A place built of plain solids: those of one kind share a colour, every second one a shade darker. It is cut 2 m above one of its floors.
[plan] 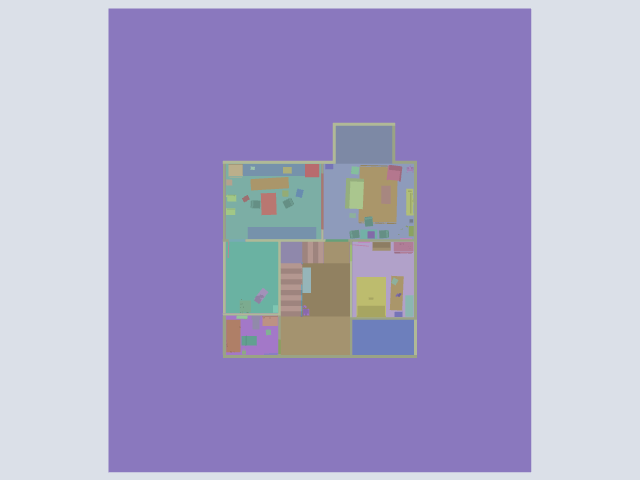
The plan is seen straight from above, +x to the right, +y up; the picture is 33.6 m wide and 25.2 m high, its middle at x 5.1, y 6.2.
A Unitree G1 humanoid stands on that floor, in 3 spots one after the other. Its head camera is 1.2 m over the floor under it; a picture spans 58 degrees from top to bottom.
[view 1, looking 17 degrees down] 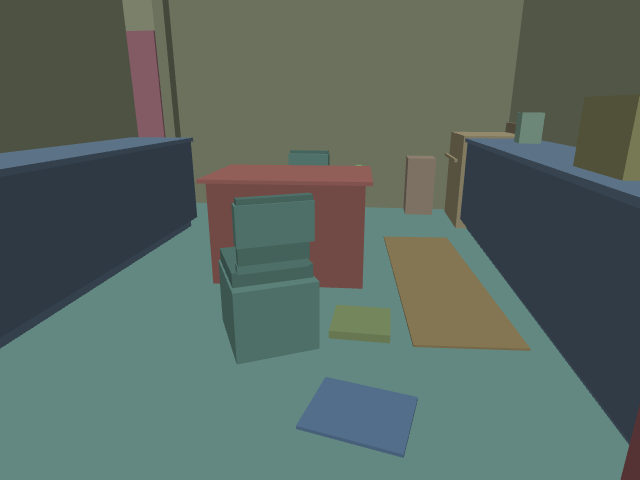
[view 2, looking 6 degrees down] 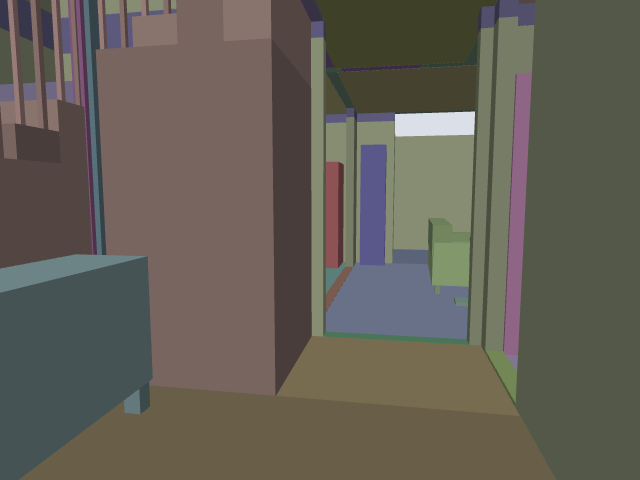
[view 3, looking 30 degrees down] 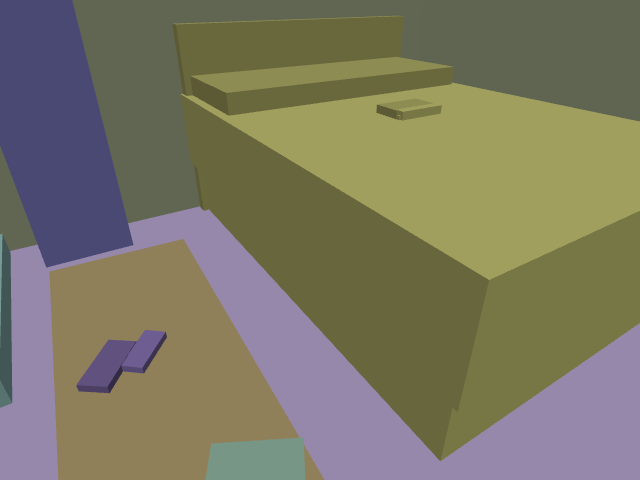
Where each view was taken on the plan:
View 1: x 5.53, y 8.68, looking -173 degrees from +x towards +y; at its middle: kitchen_table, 2.92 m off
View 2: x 5.98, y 2.58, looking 100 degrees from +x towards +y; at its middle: wall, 3.60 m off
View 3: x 9.22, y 4.67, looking -122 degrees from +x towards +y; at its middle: double_bed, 1.44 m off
